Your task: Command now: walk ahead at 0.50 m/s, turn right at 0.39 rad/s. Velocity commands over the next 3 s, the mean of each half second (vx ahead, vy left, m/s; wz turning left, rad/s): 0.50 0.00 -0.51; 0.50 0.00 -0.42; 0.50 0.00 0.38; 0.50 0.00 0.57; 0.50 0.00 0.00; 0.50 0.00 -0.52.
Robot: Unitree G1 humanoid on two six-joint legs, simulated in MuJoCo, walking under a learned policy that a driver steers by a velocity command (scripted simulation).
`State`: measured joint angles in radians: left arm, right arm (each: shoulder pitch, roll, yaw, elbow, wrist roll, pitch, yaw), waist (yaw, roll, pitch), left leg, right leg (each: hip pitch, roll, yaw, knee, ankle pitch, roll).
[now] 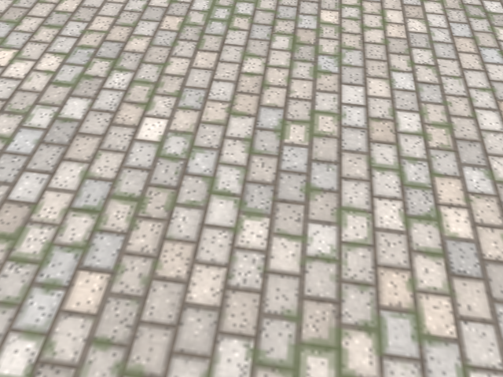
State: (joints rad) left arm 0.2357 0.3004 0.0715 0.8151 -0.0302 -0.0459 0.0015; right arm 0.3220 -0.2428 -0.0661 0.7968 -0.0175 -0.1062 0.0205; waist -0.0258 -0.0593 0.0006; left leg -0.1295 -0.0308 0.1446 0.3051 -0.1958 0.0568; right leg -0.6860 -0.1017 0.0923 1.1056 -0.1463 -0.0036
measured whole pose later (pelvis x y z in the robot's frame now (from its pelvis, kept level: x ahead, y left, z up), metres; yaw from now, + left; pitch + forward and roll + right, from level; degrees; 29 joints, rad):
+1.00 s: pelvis +0.53 -0.12 +0.00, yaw -29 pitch +2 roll +1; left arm 0.23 0.29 0.05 0.67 0.00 -0.06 0.00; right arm 0.31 -0.26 -0.06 0.79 0.00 -0.09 0.02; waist -0.04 -0.04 0.00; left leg -0.25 -0.06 -0.03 0.39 -0.17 0.05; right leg -0.54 -0.03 0.05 1.06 -0.34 -0.02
